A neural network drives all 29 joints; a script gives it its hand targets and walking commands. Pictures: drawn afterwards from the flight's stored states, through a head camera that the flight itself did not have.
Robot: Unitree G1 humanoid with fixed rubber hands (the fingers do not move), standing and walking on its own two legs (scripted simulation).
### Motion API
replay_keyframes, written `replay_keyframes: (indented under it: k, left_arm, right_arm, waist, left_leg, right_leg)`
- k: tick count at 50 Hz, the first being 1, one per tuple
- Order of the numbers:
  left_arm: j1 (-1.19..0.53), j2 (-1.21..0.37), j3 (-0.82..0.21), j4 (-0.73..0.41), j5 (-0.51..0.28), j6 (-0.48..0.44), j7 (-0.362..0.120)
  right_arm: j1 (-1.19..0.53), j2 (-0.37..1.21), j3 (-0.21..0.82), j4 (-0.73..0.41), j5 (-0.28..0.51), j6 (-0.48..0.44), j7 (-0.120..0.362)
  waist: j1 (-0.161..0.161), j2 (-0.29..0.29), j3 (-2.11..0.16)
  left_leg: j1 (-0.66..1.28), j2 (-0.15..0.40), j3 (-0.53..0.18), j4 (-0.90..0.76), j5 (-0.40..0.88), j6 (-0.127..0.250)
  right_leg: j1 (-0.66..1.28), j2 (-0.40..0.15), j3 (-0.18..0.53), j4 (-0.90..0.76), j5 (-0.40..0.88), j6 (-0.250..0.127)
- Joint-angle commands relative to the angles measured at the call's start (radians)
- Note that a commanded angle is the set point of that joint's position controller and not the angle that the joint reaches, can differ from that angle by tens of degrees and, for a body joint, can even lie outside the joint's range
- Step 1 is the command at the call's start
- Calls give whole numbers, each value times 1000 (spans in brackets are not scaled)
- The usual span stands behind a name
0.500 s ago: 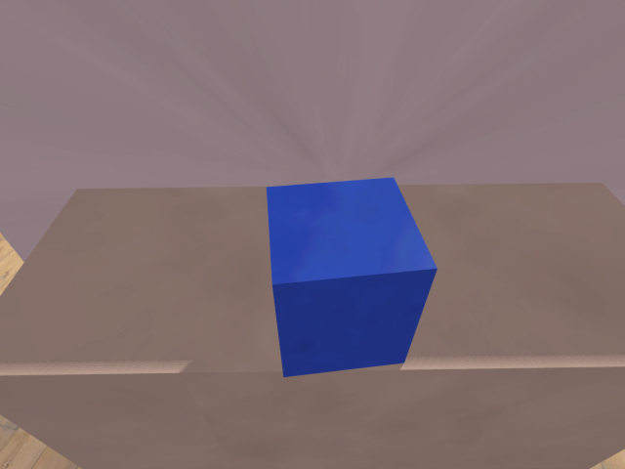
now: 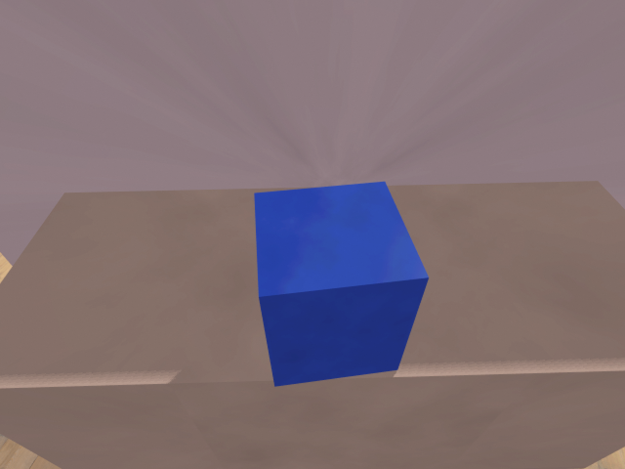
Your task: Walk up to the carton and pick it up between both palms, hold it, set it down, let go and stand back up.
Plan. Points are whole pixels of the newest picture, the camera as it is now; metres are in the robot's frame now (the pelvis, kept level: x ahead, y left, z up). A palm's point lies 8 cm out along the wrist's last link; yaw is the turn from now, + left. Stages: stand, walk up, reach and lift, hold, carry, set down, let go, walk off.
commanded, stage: stand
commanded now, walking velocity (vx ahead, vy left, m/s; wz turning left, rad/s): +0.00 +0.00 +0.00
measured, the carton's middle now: (329, 285) +0.41 +0.00 -0.01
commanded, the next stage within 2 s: none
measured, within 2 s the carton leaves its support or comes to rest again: neither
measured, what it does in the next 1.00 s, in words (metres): stands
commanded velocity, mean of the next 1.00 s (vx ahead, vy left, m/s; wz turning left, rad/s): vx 0.00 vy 0.00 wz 0.00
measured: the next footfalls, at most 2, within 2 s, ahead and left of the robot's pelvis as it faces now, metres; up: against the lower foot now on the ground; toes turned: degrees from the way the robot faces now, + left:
none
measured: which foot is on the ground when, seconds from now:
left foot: down 0.00-1.00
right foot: down 0.00-1.00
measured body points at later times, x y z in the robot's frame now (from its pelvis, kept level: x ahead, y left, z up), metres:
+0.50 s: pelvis +0.01 +0.00 +0.00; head +0.01 +0.00 +0.45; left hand +0.01 +0.23 -0.16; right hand +0.01 -0.24 -0.15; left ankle +0.03 +0.08 -0.74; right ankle +0.01 -0.13 -0.74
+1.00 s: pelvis +0.02 +0.00 +0.00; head +0.02 +0.01 +0.45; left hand +0.01 +0.23 -0.16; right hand +0.01 -0.23 -0.15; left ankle +0.03 +0.08 -0.74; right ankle +0.01 -0.13 -0.74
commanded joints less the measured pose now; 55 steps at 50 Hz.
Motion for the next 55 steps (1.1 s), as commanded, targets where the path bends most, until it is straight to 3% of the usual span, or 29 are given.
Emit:
replay_keyframes:
  k: [1, 9, 39, 47, 55]
  left_arm:
    - [62, 114, 24, -19, -1, -11, 8]
    - [39, 110, 21, -3, -4, -11, 12]
    - [27, 88, 18, 59, -5, -4, 17]
    - [44, 75, 14, 75, -6, -3, 18]
    - [37, 76, 11, 82, -8, -7, 22]
  right_arm:
    - [61, -117, -28, -32, 0, -14, -8]
    - [60, -101, -23, -15, 2, -17, -11]
    - [56, -79, -20, 34, 5, -18, -19]
    - [66, -81, -24, 46, 3, -16, -21]
    - [73, -72, -24, 54, 1, -19, -22]
  waist:
    - [2, 9, 86]
    - [2, -6, 79]
    - [4, 5, 86]
    - [4, 20, 104]
    - [0, 1, 83]
  left_leg:
    - [-19, 142, -181, -135, -71, -42]
    - [2, 144, -168, -120, 4, -37]
    - [25, 150, -163, -147, 10, -34]
    - [20, 156, -177, -174, -19, -57]
    - [54, 153, -170, -161, 48, -56]
  right_leg:
    - [-60, -81, 104, -96, -11, -17]
    - [-44, -86, 105, -104, 28, -20]
    - [-26, -85, 97, -110, 45, -16]
    - [-35, -86, 86, -102, 28, -7]
    - [-31, -92, 86, -103, 49, -8]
